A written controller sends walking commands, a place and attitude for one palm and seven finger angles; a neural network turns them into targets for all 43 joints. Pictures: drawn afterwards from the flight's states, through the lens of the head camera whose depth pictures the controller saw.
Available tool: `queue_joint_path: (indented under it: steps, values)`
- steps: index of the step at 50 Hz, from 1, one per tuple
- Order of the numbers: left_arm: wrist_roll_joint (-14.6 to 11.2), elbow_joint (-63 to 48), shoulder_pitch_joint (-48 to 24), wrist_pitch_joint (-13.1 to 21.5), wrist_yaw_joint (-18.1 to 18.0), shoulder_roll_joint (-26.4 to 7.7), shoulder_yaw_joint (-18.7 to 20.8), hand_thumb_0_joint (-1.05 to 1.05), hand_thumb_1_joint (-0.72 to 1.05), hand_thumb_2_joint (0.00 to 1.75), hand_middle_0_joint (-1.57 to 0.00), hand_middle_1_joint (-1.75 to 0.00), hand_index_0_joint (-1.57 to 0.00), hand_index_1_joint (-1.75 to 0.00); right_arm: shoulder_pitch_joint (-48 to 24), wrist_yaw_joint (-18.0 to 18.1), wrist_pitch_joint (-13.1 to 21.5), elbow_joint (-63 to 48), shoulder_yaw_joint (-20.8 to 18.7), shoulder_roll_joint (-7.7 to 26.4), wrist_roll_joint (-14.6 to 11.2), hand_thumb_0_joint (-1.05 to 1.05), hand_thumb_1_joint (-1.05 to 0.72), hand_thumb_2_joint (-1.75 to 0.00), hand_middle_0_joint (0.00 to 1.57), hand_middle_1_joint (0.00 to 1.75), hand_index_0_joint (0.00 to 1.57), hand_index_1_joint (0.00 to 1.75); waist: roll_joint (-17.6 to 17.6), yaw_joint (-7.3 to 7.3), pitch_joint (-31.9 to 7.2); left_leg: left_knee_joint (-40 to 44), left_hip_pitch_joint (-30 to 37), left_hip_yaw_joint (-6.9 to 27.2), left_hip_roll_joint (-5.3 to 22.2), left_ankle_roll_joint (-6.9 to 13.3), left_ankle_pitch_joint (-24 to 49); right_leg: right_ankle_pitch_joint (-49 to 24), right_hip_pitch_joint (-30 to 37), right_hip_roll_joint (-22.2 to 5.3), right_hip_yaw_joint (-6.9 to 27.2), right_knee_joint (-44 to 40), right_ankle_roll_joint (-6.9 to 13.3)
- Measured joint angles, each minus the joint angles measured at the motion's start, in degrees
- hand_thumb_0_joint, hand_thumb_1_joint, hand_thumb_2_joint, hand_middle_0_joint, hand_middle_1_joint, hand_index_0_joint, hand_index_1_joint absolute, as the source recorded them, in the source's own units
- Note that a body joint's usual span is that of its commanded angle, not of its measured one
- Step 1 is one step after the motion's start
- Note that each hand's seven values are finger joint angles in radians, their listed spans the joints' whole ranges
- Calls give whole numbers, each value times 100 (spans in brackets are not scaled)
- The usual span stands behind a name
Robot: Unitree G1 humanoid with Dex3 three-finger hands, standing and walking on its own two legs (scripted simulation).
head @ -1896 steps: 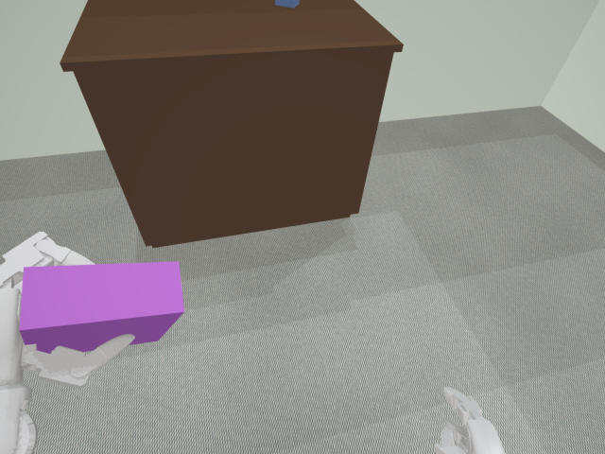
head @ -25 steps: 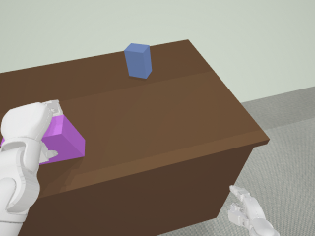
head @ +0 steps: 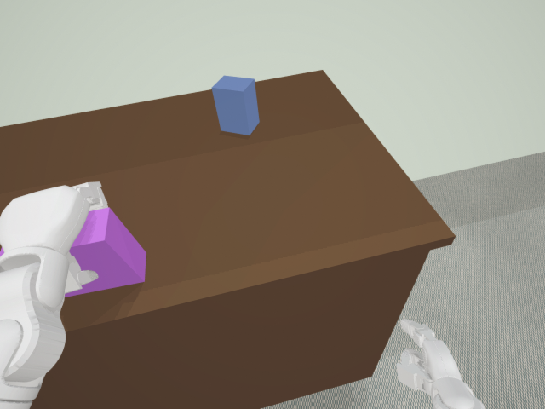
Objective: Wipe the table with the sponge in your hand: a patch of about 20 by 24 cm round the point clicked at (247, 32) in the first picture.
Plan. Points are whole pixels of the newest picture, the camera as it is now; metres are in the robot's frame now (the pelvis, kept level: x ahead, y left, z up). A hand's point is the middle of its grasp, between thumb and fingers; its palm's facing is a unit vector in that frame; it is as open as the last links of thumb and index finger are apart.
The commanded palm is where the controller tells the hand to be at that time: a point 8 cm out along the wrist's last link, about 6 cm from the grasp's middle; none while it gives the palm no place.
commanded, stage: lift the sponge slowly off the table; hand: left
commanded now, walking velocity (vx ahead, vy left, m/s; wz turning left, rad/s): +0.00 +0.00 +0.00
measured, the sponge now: (90, 263) +0.25 +0.31 +0.10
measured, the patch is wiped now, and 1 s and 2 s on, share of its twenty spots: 1.00 1.00 1.00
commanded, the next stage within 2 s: bring the sponge back beside the body in 1.78 s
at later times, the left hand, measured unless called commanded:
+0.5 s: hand (56, 242) +0.23 +0.30 +0.18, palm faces +0.08 -0.01 -1.00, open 9.5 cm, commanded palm +0.20 +0.30 +0.24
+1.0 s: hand (50, 215) +0.25 +0.30 +0.21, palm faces +0.14 +0.00 -0.99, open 9.5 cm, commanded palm +0.21 +0.30 +0.28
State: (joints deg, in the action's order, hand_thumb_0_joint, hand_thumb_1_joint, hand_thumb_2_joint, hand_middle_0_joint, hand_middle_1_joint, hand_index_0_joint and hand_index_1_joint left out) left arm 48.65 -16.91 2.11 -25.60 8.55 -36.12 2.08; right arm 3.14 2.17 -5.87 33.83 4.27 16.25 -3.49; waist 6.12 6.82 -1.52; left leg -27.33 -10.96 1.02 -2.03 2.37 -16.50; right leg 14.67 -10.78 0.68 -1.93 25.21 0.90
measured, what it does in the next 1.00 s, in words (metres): stands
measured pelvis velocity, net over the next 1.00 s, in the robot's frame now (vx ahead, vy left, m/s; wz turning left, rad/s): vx -0.03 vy -0.01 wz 0.01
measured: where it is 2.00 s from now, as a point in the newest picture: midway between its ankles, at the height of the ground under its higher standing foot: outside the picture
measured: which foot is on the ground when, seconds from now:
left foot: down 0.00-1.00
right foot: down 0.00-1.00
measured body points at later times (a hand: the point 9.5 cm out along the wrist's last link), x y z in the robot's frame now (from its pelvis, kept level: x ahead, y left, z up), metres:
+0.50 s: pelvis -0.01 -0.02 +0.00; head -0.02 -0.06 +0.45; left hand +0.22 +0.30 +0.23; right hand +0.23 -0.22 -0.09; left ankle -0.02 +0.09 -0.74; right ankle -0.01 -0.11 -0.74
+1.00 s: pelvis -0.03 -0.01 +0.00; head -0.04 -0.06 +0.45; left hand +0.23 +0.29 +0.27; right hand +0.21 -0.22 -0.08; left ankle -0.02 +0.09 -0.74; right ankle -0.01 -0.11 -0.74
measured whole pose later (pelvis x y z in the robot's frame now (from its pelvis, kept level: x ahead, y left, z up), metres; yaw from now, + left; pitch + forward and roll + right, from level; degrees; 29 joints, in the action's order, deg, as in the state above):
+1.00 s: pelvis -0.03 -0.01 +0.00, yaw +0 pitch -3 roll +0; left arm 45.4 -6.8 -11.7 -20.5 13.1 -40.8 2.9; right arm 3.0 4.3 -3.0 36.2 4.0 17.0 -3.9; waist 7.2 7.4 0.1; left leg -25.0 -9.4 1.4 -1.7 1.2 -12.7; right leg 11.8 -9.8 1.0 -2.3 24.3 2.0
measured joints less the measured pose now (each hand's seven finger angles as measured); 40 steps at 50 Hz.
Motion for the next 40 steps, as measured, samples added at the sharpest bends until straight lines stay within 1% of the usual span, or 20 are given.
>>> queue_joint_path:
  steps: [6,11,19,24,27,33,40]
  values:
    - [-145,147,-61,168,146,-173,62,1,-46,107,-75,-139,-78,-142,13,69,48,33,6,19,10,1,-91,-90,20,30,20,30,-14,1,25,-2,35,33,41,-52,5,8,36,42,-32,12,53]
    - [-222,213,-74,322,197,-241,123,1,-47,107,-76,-138,-79,-141,45,113,102,47,-18,47,19,1,-91,-90,20,30,20,30,-2,14,75,6,72,62,72,-89,21,-8,82,72,-60,-7,91]
    - [-328,377,-134,577,211,-365,247,0,-47,107,-77,-137,-80,-140,82,173,177,104,-50,47,39,1,-91,-90,20,30,20,30,12,39,144,25,126,96,101,-134,66,-44,142,102,-93,-25,134]
    - [-376,423,-217,652,209,-445,333,0,-48,107,-78,-136,-81,-139,93,201,209,136,-66,52,25,1,-91,-90,20,30,20,30,38,61,165,29,164,114,108,-147,98,-79,193,109,-110,-45,144]
    - [-381,532,-398,641,225,-420,304,0,-48,107,-78,-136,-81,-139,70,230,246,170,-65,67,5,1,-91,-90,20,30,20,30,73,83,176,47,171,125,97,-146,140,-114,203,98,-121,-59,143]
    - [-300,981,-909,582,348,-400,115,0,-48,107,-78,-136,-81,-139,-28,281,276,220,-28,48,-23,1,-91,-90,20,30,20,30,85,66,207,128,150,135,65,-144,264,-198,161,63,-133,-79,138]
    - [-263,1144,-1239,724,463,-440,49,0,-48,107,-78,-136,-81,-139,-52,283,338,209,12,9,-23,1,-91,-90,20,30,20,30,45,20,226,201,151,98,56,-142,350,-267,126,53,-96,-100,138]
